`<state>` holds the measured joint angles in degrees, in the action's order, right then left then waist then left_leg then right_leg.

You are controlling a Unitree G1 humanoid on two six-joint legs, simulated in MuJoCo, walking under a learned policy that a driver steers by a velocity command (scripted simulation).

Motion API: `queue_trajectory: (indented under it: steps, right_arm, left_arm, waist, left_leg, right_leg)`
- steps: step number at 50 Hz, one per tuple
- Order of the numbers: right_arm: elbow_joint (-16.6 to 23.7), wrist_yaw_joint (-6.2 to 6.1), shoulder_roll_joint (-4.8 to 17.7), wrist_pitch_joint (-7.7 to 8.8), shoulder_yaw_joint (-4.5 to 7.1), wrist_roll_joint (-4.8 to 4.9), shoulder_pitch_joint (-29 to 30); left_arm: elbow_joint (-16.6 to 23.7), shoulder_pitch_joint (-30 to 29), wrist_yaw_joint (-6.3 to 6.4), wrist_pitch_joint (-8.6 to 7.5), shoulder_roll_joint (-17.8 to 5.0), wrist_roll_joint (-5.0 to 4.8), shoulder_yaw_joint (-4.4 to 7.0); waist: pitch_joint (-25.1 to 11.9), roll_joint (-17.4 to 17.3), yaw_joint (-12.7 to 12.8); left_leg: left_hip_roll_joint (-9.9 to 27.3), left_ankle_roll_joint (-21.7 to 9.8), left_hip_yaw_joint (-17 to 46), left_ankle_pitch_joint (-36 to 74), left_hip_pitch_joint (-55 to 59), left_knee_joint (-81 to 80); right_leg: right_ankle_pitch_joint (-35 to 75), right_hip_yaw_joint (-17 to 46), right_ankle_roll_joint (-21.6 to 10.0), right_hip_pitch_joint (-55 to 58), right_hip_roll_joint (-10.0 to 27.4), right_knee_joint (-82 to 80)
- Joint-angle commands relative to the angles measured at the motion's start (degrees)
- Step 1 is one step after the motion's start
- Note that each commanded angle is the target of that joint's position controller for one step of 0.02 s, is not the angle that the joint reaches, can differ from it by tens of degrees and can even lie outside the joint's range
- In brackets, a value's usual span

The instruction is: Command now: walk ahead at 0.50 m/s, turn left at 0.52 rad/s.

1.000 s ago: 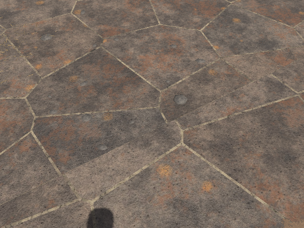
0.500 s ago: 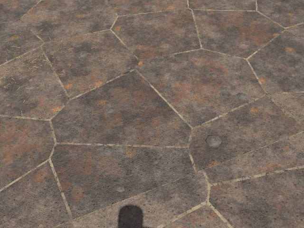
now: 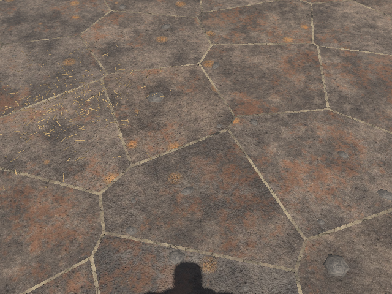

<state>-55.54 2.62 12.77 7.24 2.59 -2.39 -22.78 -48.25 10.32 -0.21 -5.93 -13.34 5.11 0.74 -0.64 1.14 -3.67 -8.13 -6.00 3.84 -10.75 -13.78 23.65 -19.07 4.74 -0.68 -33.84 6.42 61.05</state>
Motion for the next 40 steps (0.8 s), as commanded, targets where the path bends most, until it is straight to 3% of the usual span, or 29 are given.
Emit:
queue_trajectory:
  steps: [1, 4, 6, 7, 8, 9, 10, 11, 12, 13, 14, 16, 19, 20, 21, 22, 24, 25, 27, 30, 31, 32, 33, 35, 36, 37, 38, 39, 40]
  right_arm:
    - [6.56, 1.3, 7.2, 1.98, 1.22, -0.66, 6.87]
    - [5.22, 3.18, 9.73, 1.26, 2.26, -1.23, 0.16]
    - [6.0, 3.66, 9.86, 0.8, 2.36, -1.47, -0.84]
    - [6.92, 3.59, 9.39, 0.84, 2.0, -3.07, 2.07]
    - [9.26, 3.0, 8.8, 0.85, 1.71, -3.37, 5.95]
    - [11.21, 2.69, 8.76, 1.4, 1.61, -2.9, 10.75]
    - [11.86, 3.39, 7.0, 2.38, 1.18, -1.33, 12.38]
    - [8.1, 3.21, -1.92, 2.81, -1.09, -1.9, -5.0]
    - [8.06, 1.89, 1.06, 2.38, -0.27, -0.79, -6.71]
    - [9.17, 0.12, 6.23, 1.04, 0.91, -1.42, -1.22]
    - [9.54, -1.48, 7.27, -0.2, 0.78, -2.48, 2.38]
    - [9.43, -2.4, 2.46, -1.74, -1.46, -3.97, 4.07]
    - [10.2, 0.11, 1.23, -2.44, -2.31, -2.8, 6.74]
    - [9.23, 1.64, 0.91, -2.07, -2.88, -4.15, 5.14]
    - [9.5, 2.71, 1.13, -1.65, -2.81, -4.24, 5.47]
    - [11.34, 2.3, 2.59, -1.69, -2.6, -4.49, 10.81]
    - [12.66, 1.32, 2.94, -1.83, -2.43, -3.93, 17.42]
    - [12.22, 1.24, 2.86, -1.77, -2.8, -3.49, 18.04]
    - [13.49, 1.52, 2.33, -2.98, -3.08, -2.74, 20.03]
    - [15.31, 1.05, 4.88, -4.55, -2.75, -3.73, 22.45]
    - [16.63, 0.91, 5.21, -3.77, -1.26, 8.17, 29.18]
    - [16.23, 1.12, 4.19, -3.15, -1.88, 9.24, 28.56]
    - [15.16, 1.62, 3.96, -2.55, -1.63, 8.09, 28.06]
    - [9.83, 1.61, 6.0, -2.08, 0.41, 4.97, 13.72]
    - [5.4, 0.99, 8.33, -2.54, 1.67, 4.04, -1.51]
    - [3.31, 0.35, 10.3, -2.71, 1.72, 2.84, -8.05]
    - [3.24, -0.15, 12.6, -3.7, 2.73, 3.97, -10.79]
    - [2.48, -0.44, 14.53, -4.2, 3.88, 3.94, -11.61]
    - [2.66, -1.24, 9.9, -4.6, 2.64, 3.35, -4.4]
  left_arm:
    - [2.79, 1.17, 0.26, 0.91, -0.99, -0.74, -0.82]
    - [5.26, -5.96, -1.33, 0.99, -1.59, -1.03, -1.44]
    - [5.57, -7.36, -1.26, 0.02, -4.57, -0.86, -0.7]
    - [4.03, -2.59, -1.13, -0.51, -6.03, -0.33, -0.16]
    - [1.25, 6.68, -0.72, -1.19, -8.14, 0.82, 0.93]
    - [-2.26, 18.22, -0.36, -1.95, -10.51, 0.54, 2.29]
    - [-4.6, 29.3, 0.0, -2.63, -13.29, -0.85, 3.3]
    - [-1.89, 24.01, -1.14, -2.3, -14.9, -2.08, 2.39]
    - [-1.16, 22.94, -2.61, -2.2, -12.06, -0.4, 1.92]
    - [-0.96, 16.96, -2.81, -2.17, -10.01, -0.94, 2.27]
    - [0.38, 10.09, -2.19, -1.86, -5.39, -2.09, 0.91]
    - [1.07, 4.9, -0.44, -1.21, 0.27, -1.22, -1.08]
    - [-1.71, 9.28, 0.7, -1.19, -2.55, -1.44, 0.17]
    - [-2.89, 12.18, 0.82, -1.13, -2.77, 0.25, 0.26]
    - [-3.49, 14.05, 0.41, -1.19, -2.93, 0.68, 0.31]
    - [-4.53, 18.22, 1.26, -2.0, 0.16, 0.66, -0.62]
    - [-6.38, 25.3, 1.57, -2.54, 0.18, -0.74, -1.26]
    - [-5.62, 24.39, 1.49, -2.37, -0.1, -1.48, -1.46]
    - [-5.53, 23.31, -1.01, -1.42, -2.53, -0.55, -1.57]
    - [-5.28, 22.01, -2.08, -2.43, -3.9, -1.02, -1.52]
    - [-6.17, 20.31, 1.69, 0.19, -9.12, -9.42, 2.03]
    - [-6.71, 21.88, 3.12, 1.81, -9.07, -9.13, 1.81]
    - [-7.8, 24.34, 3.76, 3.04, -7.22, -8.11, 2.09]
    - [-8.3, 25.74, 3.16, 4.13, -3.74, -6.21, 1.98]
    - [-8.9, 25.45, 2.36, 3.3, -1.9, -5.97, 1.76]
    - [-10.26, 32.72, 1.09, 1.69, 3.92, -7.41, 0.67]
    - [-6.65, 32.28, 0.55, -0.67, -2.03, -9.29, 1.36]
    - [-2.27, 24.23, 1.01, -1.43, -3.05, -10.56, 1.67]
    - [0.41, 13.89, 2.79, -0.5, -3.83, -9.77, 2.27]
  waist:
    - [2.76, -2.28, 3.95]
    - [2.5, -4.53, 0.48]
    - [1.69, -4.31, 0.75]
    - [1.25, -5.45, 3.3]
    - [-0.16, -3.54, 7.46]
    - [-1.39, -0.35, 13.06]
    - [-5.57, 6.31, 18.25]
    - [-15.32, 14.74, 7.42]
    - [-11.72, 9.61, 7.06]
    - [-1.39, 5.73, 6.91]
    - [-0.82, 0.64, 5.39]
    - [-0.48, -0.89, 3.07]
    - [-0.54, 0.58, 4.86]
    - [-0.43, 0.2, 5.37]
    - [-0.26, -0.09, 5.6]
    - [-0.76, -0.6, 8.6]
    - [0.23, 1.73, 11.62]
    - [0.66, -0.45, 11.7]
    - [4.95, 2.42, 10.54]
    - [8.89, 1.09, 9.42]
    - [10.0, 1.72, 10.71]
    - [8.74, 0.16, 10.64]
    - [7.9, -0.06, 11.75]
    - [-0.17, -2.62, 6.11]
    - [-5.84, -5.18, -0.84]
    - [-15.71, -17.28, -0.72]
    - [-23.95, -18.79, -2.56]
    - [-23.33, -15.3, -4.29]
    - [-12.19, -4.16, -2.39]
  left_leg:
    - [11.57, -9.79, 10.81, 4.54, -15.43, -11.8]
    - [11.66, -9.46, 11.36, 7.35, -15.47, -8.19]
    - [12.83, -8.99, 13.29, 8.76, -12.49, -4.65]
    - [15.07, -7.36, 15.13, 11.98, -10.68, -0.47]
    - [13.32, -5.73, 13.08, 17.7, -13.33, 5.44]
    - [10.67, -3.34, 11.86, 23.75, -20.51, 14.69]
    - [4.25, -0.74, 9.68, 17.61, -22.43, 31.61]
    - [-3.09, 2.61, 6.36, -25.51, -27.17, 51.43]
    - [-2.18, 2.68, 8.62, -28.45, -38.98, 59.99]
    - [2.32, 3.09, 9.88, -21.16, -45.36, 63.6]
    - [6.81, 3.53, 8.79, -14.43, -43.35, 62.43]
    - [11.59, 5.97, 8.67, -6.53, -35.85, 52.66]
    - [12.68, 8.24, -0.02, -4.39, -28.24, 43.35]
    - [13.2, 7.23, -1.12, 3.08, -25.73, 44.62]
    - [13.3, 6.46, -2.19, 7.06, -25.52, 42.02]
    - [15.59, 6.43, 2.34, 20.25, -35.67, 32.67]
    - [16.25, 6.42, 1.42, 28.12, -42.84, 22.67]
    - [16.35, 6.21, 0.45, 36.72, -35.96, 12.79]
    - [13.46, 5.22, -5.7, 36.47, -16.27, 11.97]
    - [15.04, 4.81, -3.0, 29.75, -16.43, 8.41]
    - [12.65, 4.37, 0.68, 26.22, -18.03, 5.83]
    - [13.37, 4.31, 0.84, 25.14, -20.41, 1.21]
    - [14.05, 3.92, 0.94, 26.31, -18.89, -3.28]
    - [11.1, 2.97, -4.68, 32.21, 2.6, -6.34]
    - [15.77, 1.17, -1.98, 39.85, 23.98, 0.42]
    - [25.27, -2.83, 3.7, 60.78, 46.95, 20.95]
    - [31.93, -7.6, 14.91, 51.25, 48.11, 18.59]
    - [36.47, -12.02, 24.77, 15.98, 44.03, 6.75]
    - [32.9, -9.61, 23.62, 0.78, 29.58, -4.4]
  right_leg:
    - [9.73, -4.74, 2.42, 8.16, -0.49, -12.39]
    - [22.34, -6.01, 2.7, 12.8, -2.68, -20.58]
    - [19.94, -7.54, 2.31, 14.78, -4.54, -21.45]
    - [21.83, -4.2, 1.41, 16.12, -2.93, -15.81]
    - [17.49, -8.04, 1.03, 23.14, -5.08, -11.34]
    - [14.25, -8.38, -0.4, 35.64, -5.95, -12.13]
    - [13.98, 0.78, -6.94, 45.48, -1.49, -25.46]
    - [42.56, 19.79, -23.85, 54.56, 12.66, -28.44]
    - [30.75, 35.9, -28.63, 51.78, 17.8, -36.05]
    - [6.34, 38.84, -25.47, 41.03, 17.31, -40.35]
    - [-2.64, 34.58, -22.97, 32.46, 15.87, -41.52]
    - [6.97, 23.28, -19.92, 20.94, 10.91, -42.85]
    - [11.87, 6.85, -16.16, 14.53, 3.98, -44.0]
    - [13.21, 4.08, -15.27, 11.97, 2.39, -40.84]
    - [14.84, 2.17, -15.06, 10.98, 1.71, -38.86]
    - [10.13, 3.92, -14.27, 22.93, 1.9, -36.61]
    - [7.13, 7.4, -15.32, 30.72, 3.97, -31.79]
    - [3.15, 3.99, -13.83, 24.5, 1.46, -27.66]
    - [-5.37, 2.14, -13.73, 4.81, 0.86, -30.58]
    - [-8.61, 7.02, -12.93, 9.43, 4.97, -26.35]
    - [1.36, 7.8, -10.29, 11.75, 5.11, -22.51]
    - [5.78, 6.89, -9.07, 19.78, 5.47, -18.57]
    - [8.64, 7.0, -8.13, 23.69, 4.72, -14.05]
    - [15.98, 3.51, -6.33, 20.16, -0.02, 3.63]
    - [0.69, 1.85, -3.44, 4.88, -3.5, 20.84]
    - [-32.11, 2.4, -0.89, -17.37, -7.48, 46.91]
    - [-26.98, 6.03, 0.45, -22.82, -5.26, 53.03]
    - [-18.03, 5.0, 0.64, -29.33, -4.04, 49.38]
    - [-9.9, -1.0, 1.08, -29.72, -2.59, 47.43]
